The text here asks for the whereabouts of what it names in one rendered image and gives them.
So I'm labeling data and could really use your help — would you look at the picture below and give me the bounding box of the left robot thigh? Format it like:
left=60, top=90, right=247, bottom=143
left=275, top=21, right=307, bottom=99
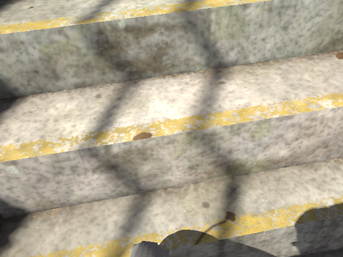
left=130, top=241, right=169, bottom=257

